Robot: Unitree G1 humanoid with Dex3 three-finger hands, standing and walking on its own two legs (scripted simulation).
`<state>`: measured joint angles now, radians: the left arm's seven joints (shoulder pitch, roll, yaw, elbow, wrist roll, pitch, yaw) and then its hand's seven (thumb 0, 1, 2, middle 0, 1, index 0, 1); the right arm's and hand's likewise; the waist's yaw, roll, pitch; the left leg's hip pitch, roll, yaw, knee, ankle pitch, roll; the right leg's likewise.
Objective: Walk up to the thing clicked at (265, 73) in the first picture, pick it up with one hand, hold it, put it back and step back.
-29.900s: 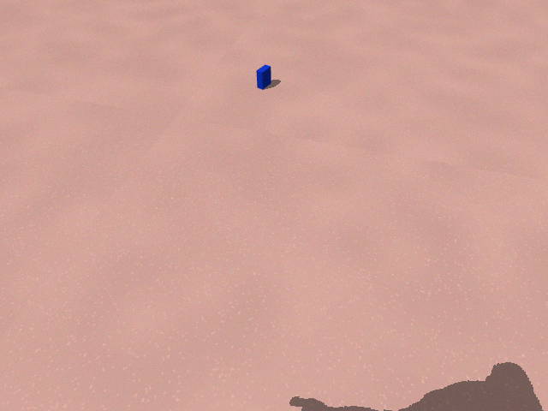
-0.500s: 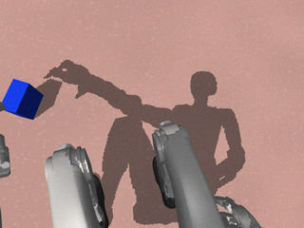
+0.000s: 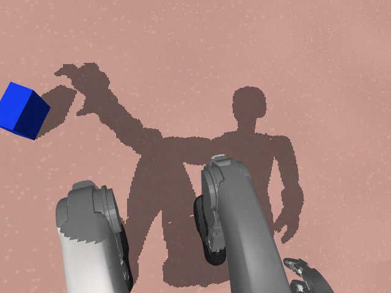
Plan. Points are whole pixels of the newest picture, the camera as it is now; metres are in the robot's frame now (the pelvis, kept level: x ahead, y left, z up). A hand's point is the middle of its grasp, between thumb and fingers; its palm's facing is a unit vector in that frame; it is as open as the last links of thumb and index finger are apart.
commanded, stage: home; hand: left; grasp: from above
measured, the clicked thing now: (23, 113) +0.51 +0.32 -0.30
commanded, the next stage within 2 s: none
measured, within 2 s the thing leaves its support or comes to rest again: neither
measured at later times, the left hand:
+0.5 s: hand out of the picture +0.34 +0.28 +0.07, palm faces -0.26 -0.61 -0.75, open 9.3 cm
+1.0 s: hand out of the picture +0.25 +0.20 +0.26, palm faces +0.14 -0.95 -0.29, open 7.4 cm
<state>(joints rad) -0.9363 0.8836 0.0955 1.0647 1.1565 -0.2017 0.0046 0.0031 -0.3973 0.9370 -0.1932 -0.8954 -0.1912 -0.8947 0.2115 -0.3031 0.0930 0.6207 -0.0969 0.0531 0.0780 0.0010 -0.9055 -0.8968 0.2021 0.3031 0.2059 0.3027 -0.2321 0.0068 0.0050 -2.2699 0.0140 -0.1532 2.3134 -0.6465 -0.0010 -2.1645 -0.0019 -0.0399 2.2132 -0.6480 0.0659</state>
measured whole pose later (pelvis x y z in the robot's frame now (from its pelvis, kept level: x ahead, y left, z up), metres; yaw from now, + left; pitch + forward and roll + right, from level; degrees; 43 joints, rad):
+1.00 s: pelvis +0.08 -0.01 +0.33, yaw +8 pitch +15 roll -3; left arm 0.33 0.25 0.04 0.05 0.00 0.40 0.07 0.01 0.90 0.90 -0.21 -0.30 -0.21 -0.30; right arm 0.26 -0.23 0.02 0.56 0.03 -0.14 -0.14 0.01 -0.91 -0.90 0.20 0.30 0.21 0.30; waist -0.07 0.05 -0.18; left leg -0.90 0.06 -0.06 1.15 -0.51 -0.03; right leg -0.84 -0.02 -0.05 1.09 -0.51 0.03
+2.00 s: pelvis +0.09 -0.01 +0.35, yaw +9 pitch +9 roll -2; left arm 0.49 0.22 0.03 -0.13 -0.05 0.46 0.02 0.01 0.91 0.90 -0.20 -0.29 -0.21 -0.30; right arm 0.29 -0.22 0.03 0.55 0.01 -0.25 -0.19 0.01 -0.90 -0.90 0.20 0.30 0.21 0.30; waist -0.03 0.05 -0.16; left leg -0.70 0.05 -0.06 1.01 -0.48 -0.03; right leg -0.64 -0.03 -0.05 0.95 -0.47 0.03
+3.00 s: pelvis +0.10 -0.01 +0.35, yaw +9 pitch +10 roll -2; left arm 0.50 0.23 0.03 -0.14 -0.06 0.46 0.02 0.01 0.91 0.90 -0.20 -0.29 -0.20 -0.29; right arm 0.29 -0.22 0.02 0.54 0.01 -0.23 -0.18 0.01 -0.90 -0.90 0.20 0.30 0.21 0.30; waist -0.03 0.05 -0.16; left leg -0.70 0.05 -0.06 1.02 -0.49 -0.03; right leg -0.64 -0.02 -0.05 0.96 -0.49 0.02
